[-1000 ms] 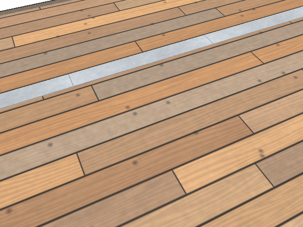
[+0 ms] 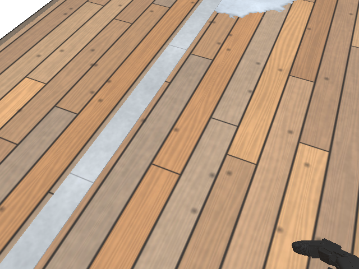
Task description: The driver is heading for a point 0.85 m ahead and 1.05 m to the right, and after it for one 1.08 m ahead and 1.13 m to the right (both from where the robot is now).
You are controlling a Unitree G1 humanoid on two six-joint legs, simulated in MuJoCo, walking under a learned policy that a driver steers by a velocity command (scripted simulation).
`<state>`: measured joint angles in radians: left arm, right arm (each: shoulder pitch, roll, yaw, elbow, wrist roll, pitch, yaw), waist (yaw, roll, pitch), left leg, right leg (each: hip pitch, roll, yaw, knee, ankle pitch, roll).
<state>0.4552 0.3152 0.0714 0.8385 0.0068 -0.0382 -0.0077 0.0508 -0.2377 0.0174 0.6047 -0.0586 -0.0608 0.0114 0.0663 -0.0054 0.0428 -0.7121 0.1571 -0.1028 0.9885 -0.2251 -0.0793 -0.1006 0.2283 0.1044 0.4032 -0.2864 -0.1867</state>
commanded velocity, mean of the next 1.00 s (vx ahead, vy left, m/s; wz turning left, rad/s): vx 1.00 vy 0.00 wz -0.99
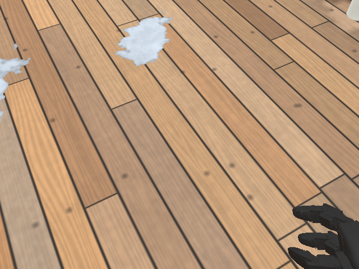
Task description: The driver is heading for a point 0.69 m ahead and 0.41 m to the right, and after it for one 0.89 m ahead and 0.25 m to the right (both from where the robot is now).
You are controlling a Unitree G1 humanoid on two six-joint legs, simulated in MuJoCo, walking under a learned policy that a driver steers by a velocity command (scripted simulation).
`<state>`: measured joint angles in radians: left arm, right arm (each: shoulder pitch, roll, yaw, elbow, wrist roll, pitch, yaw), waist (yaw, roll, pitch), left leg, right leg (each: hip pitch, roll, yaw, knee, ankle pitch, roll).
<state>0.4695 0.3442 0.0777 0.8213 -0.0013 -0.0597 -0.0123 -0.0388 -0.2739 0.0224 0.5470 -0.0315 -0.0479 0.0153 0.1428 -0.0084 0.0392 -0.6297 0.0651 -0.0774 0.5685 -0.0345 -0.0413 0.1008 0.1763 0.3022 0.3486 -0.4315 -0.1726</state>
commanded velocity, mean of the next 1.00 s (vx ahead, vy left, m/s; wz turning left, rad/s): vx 0.76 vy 0.00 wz -0.37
